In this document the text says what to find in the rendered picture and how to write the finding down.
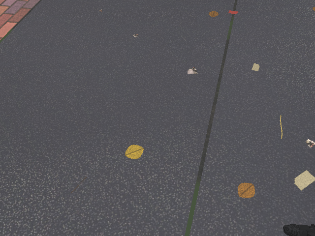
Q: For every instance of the robot right hand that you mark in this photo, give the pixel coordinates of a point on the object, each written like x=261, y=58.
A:
x=299, y=230

